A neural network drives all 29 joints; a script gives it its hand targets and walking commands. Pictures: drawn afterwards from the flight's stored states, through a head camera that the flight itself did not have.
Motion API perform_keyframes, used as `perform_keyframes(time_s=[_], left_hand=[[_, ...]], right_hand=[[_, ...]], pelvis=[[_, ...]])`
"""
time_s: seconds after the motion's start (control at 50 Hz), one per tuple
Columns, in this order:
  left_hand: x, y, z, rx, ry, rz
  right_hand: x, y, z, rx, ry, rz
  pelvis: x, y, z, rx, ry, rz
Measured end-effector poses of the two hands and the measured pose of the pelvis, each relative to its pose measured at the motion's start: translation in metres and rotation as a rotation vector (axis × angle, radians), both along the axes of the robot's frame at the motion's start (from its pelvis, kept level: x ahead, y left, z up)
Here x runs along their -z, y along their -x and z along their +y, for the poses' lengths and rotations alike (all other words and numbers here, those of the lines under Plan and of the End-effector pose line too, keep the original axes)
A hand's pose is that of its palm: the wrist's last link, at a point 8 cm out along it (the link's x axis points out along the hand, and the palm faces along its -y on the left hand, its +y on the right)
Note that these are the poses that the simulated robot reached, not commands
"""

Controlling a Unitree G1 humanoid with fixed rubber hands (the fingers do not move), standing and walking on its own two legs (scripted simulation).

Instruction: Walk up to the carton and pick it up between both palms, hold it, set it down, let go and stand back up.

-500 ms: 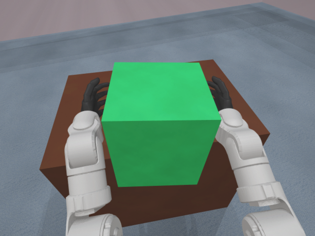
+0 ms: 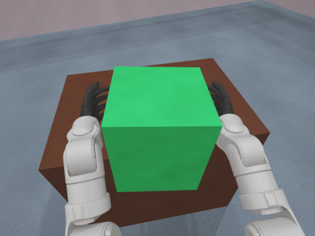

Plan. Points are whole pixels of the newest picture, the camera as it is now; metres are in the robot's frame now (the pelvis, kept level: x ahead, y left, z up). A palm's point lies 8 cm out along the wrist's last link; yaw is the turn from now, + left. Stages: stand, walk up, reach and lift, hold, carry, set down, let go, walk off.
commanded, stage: hold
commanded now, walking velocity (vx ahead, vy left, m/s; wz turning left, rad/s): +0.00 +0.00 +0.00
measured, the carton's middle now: (157, 130) +0.35 +0.01 +0.10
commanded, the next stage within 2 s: none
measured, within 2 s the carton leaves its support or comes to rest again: neither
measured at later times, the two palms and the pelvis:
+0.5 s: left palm (89, 114) +0.33 +0.16 +0.19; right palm (221, 110) +0.35 -0.14 +0.16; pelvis +0.01 +0.00 +0.00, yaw +0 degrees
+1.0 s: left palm (88, 114) +0.34 +0.16 +0.18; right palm (220, 109) +0.35 -0.14 +0.16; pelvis +0.00 +0.00 +0.00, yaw +0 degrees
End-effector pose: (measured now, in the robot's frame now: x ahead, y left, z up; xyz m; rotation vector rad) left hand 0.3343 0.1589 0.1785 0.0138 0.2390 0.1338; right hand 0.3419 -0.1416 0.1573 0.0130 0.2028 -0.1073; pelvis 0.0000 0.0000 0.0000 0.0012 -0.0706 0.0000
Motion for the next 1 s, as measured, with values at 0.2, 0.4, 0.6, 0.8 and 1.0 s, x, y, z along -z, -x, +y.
perform_keyframes(time_s=[0.2, 0.4, 0.6, 0.8, 1.0], left_hand=[[-0.016, -0.012, -0.002, 0.0, -0.013, -0.034], [0.0, -0.01, 0.003, -0.001, 0.009, -0.005], [-0.005, -0.003, -0.003, 0.001, -0.03, 0.01], [-0.009, -0.01, -0.005, 0.005, 0.015, -0.027], [-0.006, -0.004, 0.004, -0.012, -0.012, -0.021]], right_hand=[[-0.016, -0.012, -0.002, 0.006, -0.006, -0.037], [-0.004, -0.012, 0.003, -0.001, 0.006, -0.007], [0.0, -0.004, -0.002, 0.0, -0.005, 0.005], [-0.014, -0.009, -0.006, 0.011, 0.017, -0.03], [-0.006, -0.01, 0.004, -0.012, -0.001, -0.026]], pelvis=[[0.0, 0.002, -0.002, -0.002, 0.002, 0.03], [0.0, -0.007, -0.001, -0.002, -0.003, 0.009], [0.0, 0.001, -0.003, -0.009, -0.001, -0.011], [0.0, 0.002, -0.006, 0.006, 0.0, 0.005], [0.0, -0.002, -0.001, -0.003, -0.001, 0.01]])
